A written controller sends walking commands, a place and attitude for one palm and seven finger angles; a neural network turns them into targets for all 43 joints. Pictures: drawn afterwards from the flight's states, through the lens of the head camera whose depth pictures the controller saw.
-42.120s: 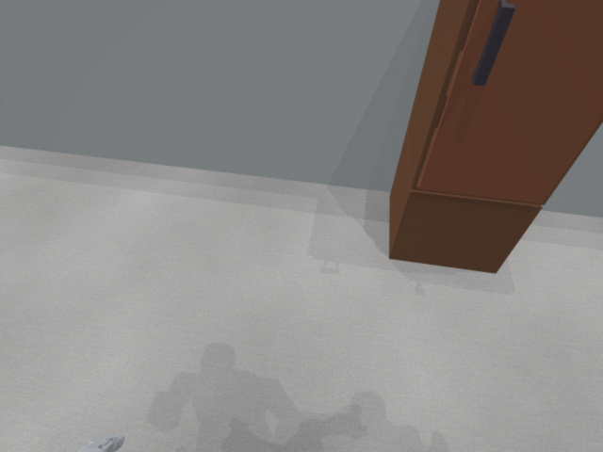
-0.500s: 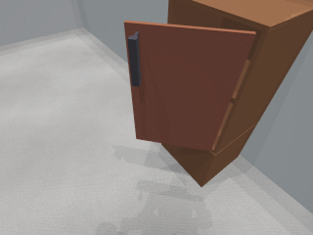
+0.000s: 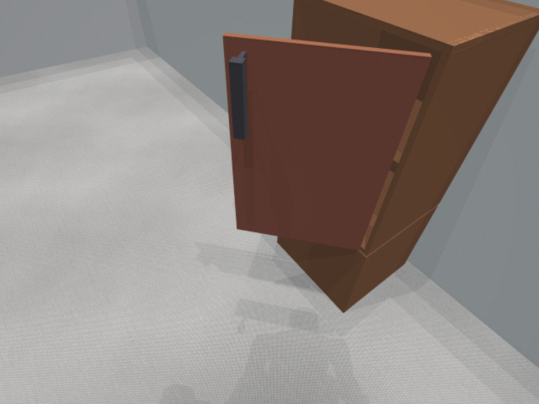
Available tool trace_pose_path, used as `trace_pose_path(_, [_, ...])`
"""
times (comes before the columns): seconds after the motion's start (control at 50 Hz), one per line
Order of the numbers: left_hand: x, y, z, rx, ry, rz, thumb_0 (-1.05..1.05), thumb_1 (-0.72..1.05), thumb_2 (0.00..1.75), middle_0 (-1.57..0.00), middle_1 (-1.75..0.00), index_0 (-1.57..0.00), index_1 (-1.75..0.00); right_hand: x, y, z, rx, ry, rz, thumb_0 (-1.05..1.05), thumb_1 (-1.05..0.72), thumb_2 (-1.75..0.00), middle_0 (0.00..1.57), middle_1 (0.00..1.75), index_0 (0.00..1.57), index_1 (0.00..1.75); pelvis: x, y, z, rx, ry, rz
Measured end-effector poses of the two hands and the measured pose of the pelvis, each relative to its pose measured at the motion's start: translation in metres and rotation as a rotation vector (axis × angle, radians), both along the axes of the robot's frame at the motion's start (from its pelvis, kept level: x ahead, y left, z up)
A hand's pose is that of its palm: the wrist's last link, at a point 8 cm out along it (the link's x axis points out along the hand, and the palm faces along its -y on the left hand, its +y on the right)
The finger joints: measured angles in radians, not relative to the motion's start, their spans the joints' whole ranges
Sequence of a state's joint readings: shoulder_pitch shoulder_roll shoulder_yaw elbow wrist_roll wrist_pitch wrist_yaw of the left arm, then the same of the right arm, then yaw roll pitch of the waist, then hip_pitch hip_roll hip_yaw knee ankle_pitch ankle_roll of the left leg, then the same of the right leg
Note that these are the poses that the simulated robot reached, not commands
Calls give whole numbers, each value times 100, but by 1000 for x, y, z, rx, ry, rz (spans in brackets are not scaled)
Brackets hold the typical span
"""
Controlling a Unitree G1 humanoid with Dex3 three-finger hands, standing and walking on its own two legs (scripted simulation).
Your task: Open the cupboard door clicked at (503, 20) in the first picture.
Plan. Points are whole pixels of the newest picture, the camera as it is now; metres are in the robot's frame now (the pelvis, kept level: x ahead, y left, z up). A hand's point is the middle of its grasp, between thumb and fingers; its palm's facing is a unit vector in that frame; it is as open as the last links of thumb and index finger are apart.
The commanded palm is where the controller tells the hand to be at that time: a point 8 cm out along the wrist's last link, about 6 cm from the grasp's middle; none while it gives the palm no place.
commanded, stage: come to a stop and stand still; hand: left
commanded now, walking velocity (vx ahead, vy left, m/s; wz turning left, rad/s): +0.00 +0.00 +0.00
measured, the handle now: (241, 96) +0.67 +0.11 +0.14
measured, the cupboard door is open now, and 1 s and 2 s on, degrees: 42 42 42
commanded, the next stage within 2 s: look again from close up in 1.14 s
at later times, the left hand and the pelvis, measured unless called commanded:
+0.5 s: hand out of the picture -0.06 +0.15 -0.19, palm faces +0.06 -0.99 -0.14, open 7.4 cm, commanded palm none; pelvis -0.06 -0.01 -0.01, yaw +0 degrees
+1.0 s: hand out of the picture -0.21 +0.16 -0.16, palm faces +0.02 -0.98 -0.19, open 7.4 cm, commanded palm none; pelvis -0.16 -0.01 +0.01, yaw -3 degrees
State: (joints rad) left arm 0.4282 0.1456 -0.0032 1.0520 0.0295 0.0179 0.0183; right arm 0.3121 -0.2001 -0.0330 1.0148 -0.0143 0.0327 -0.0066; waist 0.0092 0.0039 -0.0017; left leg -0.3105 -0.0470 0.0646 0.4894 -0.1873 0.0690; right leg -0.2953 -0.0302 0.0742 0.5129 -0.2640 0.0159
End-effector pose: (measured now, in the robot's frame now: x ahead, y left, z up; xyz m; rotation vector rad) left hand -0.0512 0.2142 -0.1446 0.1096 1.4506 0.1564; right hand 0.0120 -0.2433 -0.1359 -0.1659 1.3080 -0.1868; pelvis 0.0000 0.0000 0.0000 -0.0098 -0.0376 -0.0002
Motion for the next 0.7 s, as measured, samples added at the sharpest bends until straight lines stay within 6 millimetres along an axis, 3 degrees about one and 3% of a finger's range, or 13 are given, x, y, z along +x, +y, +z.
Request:
trace_pose_path(0.3, [1,-20,-3,-14,-84,2,0,91,90,-20,-29,-19,-30,-25,9,-8,53,-17,-8,1,-91,-90,20,30,20,30,-27,-13,-1,5,-21,6])
trace_pose_path(0.46, [-12,-18,-9,-19,-102,13,0,91,90,-20,-29,-19,-30,-48,5,-9,32,-20,-23,1,-91,-90,20,30,20,30,-50,-12,-6,-8,-26,11])
trace_pose_path(0.52, [-11,-10,-23,-22,-101,-1,0,91,90,-20,-29,-20,-30,-70,4,-13,0,-26,-65,0,-91,-90,20,30,20,30,-60,-6,-15,-21,-41,-3])
trace_pose_path(0.58, [4,2,-37,-19,-128,-50,1,91,90,-20,-30,-20,-30,-107,7,-18,-32,-29,-128,0,-91,-90,20,30,20,30,-71,0,-26,-20,-54,-34])
trace_pose_path(0.64, [20,12,-30,-2,-206,-65,1,91,90,-20,-29,-19,-30,-146,16,-19,-26,49,-145,0,-91,-90,20,30,20,30,-85,2,-24,-16,-48,-39])
trace_pose_path(0.7, [19,17,-12,9,-280,-50,1,91,90,-20,-29,-19,-30,-167,23,-13,2,107,-118,1,-91,-90,20,30,20,30,-97,2,-14,-21,-19,-36])
